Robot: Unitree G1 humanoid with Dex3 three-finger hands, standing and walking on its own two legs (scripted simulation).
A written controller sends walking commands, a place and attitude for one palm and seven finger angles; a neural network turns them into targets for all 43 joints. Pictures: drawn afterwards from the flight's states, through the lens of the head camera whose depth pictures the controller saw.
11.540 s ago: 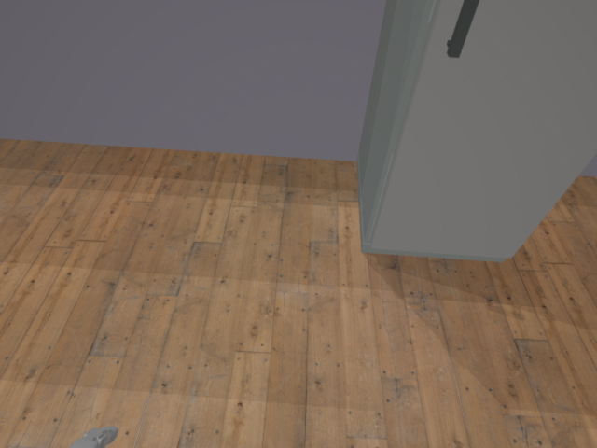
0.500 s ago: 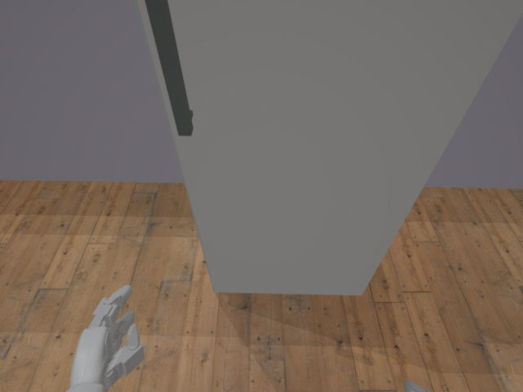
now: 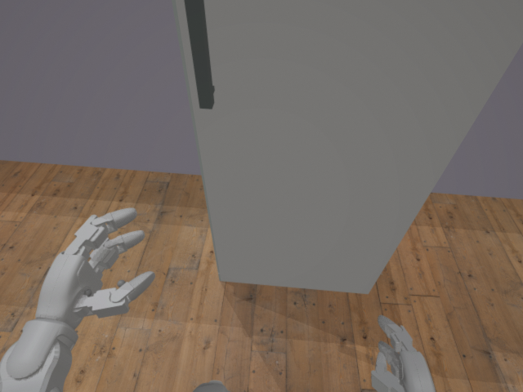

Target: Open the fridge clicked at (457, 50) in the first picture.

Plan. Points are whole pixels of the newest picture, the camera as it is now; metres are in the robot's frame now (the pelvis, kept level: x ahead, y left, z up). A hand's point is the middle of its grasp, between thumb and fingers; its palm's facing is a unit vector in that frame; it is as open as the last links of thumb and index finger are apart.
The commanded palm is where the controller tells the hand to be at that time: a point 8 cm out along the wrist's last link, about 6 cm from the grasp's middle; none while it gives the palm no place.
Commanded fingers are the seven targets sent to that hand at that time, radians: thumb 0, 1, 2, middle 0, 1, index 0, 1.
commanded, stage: raise the hand to about handle height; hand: left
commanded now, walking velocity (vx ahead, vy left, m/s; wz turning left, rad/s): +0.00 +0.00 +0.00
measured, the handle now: (201, 30) +0.58 +0.16 +0.28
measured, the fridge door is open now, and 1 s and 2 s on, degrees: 0 0 0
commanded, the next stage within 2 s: move the hooked fingers beside the handle in 1.44 s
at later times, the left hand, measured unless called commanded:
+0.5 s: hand (63, 208) +0.27 +0.26 +0.19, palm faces +0.08 -0.99 -0.07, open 13.0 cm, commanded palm +0.23 +0.30 +0.20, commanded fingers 0.00 -0.48 0.31 -0.30 -1.18 -0.30 -1.18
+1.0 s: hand (15, 115) +0.30 +0.28 +0.29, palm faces +0.08 -0.99 -0.10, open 14.0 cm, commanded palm +0.26 +0.32 +0.29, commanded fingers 0.00 -0.50 0.30 -0.30 -1.20 -0.30 -1.20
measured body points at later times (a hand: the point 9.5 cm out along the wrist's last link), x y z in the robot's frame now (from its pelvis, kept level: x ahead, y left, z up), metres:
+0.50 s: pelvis +0.02 +0.01 +0.03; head -0.01 +0.01 +0.48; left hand +0.26 +0.32 +0.20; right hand +0.22 -0.21 -0.02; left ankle +0.06 +0.14 -0.70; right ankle +0.00 -0.12 -0.70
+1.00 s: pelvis +0.02 +0.00 +0.04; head -0.02 -0.02 +0.49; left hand +0.29 +0.34 +0.30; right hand +0.23 -0.20 -0.02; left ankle +0.06 +0.14 -0.70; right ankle +0.00 -0.12 -0.70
